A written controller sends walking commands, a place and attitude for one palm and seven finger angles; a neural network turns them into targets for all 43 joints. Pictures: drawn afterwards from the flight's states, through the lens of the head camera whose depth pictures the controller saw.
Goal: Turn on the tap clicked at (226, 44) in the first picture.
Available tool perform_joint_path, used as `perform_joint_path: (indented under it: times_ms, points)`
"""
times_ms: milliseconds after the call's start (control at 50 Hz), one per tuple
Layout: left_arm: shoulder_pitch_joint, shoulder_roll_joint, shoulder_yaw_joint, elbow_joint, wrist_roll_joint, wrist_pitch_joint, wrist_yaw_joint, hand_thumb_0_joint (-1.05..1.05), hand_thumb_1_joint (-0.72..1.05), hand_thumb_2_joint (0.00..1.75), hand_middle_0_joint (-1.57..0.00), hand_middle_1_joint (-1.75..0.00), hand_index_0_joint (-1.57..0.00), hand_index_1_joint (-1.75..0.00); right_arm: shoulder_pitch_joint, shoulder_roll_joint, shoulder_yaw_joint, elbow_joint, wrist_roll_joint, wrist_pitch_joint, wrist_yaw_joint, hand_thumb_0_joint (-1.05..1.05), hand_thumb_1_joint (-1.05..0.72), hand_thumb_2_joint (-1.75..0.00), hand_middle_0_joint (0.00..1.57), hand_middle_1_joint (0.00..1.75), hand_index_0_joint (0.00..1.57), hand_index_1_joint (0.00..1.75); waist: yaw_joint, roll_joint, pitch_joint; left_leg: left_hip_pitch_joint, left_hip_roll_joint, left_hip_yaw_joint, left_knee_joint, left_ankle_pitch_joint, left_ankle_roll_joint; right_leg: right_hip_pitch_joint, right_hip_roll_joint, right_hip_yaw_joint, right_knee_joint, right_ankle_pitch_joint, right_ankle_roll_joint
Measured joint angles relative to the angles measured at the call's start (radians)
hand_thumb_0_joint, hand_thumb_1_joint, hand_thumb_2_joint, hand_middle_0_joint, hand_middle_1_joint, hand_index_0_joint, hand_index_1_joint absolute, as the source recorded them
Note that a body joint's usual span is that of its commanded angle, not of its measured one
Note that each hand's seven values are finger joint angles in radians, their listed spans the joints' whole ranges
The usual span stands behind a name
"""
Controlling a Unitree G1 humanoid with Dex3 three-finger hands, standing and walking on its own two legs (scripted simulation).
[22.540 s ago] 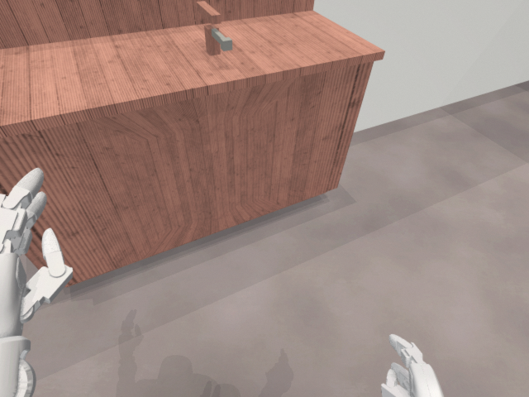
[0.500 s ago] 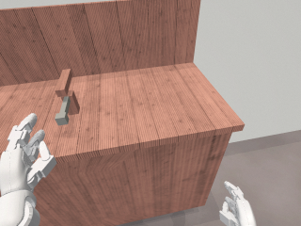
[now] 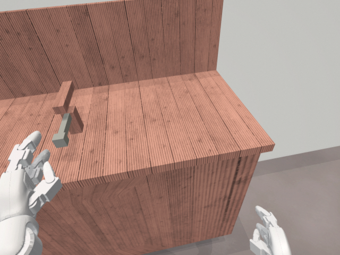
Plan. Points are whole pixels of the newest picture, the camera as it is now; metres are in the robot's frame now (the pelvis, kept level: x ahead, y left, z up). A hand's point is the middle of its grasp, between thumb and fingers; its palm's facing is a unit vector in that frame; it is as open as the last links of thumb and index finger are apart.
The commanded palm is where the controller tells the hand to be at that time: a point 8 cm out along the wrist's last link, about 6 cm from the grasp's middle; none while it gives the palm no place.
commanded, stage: reach beside the lever's end, fingers flat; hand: left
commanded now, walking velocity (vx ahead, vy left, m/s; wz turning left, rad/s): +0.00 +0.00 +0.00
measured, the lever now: (60, 140) +0.33 +0.34 +0.12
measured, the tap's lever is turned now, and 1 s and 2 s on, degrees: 0 0 0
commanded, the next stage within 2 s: none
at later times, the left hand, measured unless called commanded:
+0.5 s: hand (51, 171) +0.22 +0.27 +0.15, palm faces +0.51 -0.85 -0.11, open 7.4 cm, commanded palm +0.17 +0.31 +0.16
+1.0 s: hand (47, 161) +0.25 +0.31 +0.14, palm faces +0.55 -0.83 -0.10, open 7.6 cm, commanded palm +0.21 +0.35 +0.14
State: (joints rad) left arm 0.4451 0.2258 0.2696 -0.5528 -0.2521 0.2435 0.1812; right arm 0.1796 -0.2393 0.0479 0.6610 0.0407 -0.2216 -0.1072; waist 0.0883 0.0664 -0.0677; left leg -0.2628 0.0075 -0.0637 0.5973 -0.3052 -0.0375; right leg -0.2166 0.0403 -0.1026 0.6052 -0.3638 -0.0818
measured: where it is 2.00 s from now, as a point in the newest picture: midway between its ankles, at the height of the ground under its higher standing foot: outside the picture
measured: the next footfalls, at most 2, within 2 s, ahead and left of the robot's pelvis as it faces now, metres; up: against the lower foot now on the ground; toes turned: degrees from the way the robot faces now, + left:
none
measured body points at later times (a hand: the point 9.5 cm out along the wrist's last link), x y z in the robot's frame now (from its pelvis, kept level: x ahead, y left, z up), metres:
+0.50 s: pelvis -0.01 +0.01 +0.00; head -0.03 -0.01 +0.45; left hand +0.18 +0.31 +0.16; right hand +0.19 -0.21 -0.07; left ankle +0.01 +0.15 -0.73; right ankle -0.02 -0.06 -0.73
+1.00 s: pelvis -0.01 +0.02 +0.00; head -0.01 +0.00 +0.45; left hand +0.22 +0.35 +0.14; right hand +0.19 -0.20 -0.08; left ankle +0.01 +0.15 -0.73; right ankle -0.02 -0.06 -0.73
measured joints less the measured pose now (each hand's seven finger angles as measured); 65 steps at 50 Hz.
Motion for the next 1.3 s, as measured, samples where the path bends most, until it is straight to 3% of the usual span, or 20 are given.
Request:
perform_joint_path:
  times_ms: [280,820,1100,1300]
  points:
    - [-0.074,0.011,0.04,0.111,-0.006,-0.041,-0.021,0.02,0.9,0.9,-0.21,-0.3,-0.2,-0.3,0.005,-0.002,-0.005,0.01,0.003,-0.011,-0.008,0.02,-0.9,-0.9,0.2,0.3,0.2,0.3,-0.004,-0.007,0.011,-0.01,-0.006,0.005,-0.002,0.008,0.006,-0.01,-0.006,0.004,-0.003,0.009,0.008]
    - [-0.244,0.02,0.065,0.318,0.026,-0.075,0.011,0.02,0.9,0.9,-0.19,-0.25,-0.18,-0.25,-0.008,0.003,-0.004,0.021,-0.002,0.017,-0.007,0.02,-0.9,-0.9,0.2,0.3,0.2,0.3,-0.024,-0.017,0.034,-0.022,-0.018,0.024,-0.02,0.026,0.026,-0.025,-0.019,0.023,-0.023,0.034,0.028]
    - [-0.368,0.073,0.14,0.517,0.015,-0.111,-0.042,0.02,0.9,0.9,-0.18,-0.22,-0.17,-0.21,-0.013,-0.004,-0.01,0.034,0.003,0.038,-0.013,0.02,-0.9,-0.9,0.2,0.3,0.2,0.3,-0.033,-0.023,0.037,-0.046,-0.016,0.022,-0.016,0.024,0.028,-0.045,-0.017,0.021,-0.027,0.037,0.029]
    - [-0.421,0.097,0.179,0.63,0.019,-0.173,-0.085,0.02,0.9,0.9,-0.17,-0.19,-0.16,-0.19,0.012,-0.017,-0.025,0.037,0.004,0.038,-0.004,0.02,-0.9,-0.9,0.2,0.3,0.2,0.3,-0.044,-0.022,0.032,-0.07,-0.015,0.026,-0.003,0.017,0.031,-0.067,-0.016,0.025,-0.02,0.035,0.032]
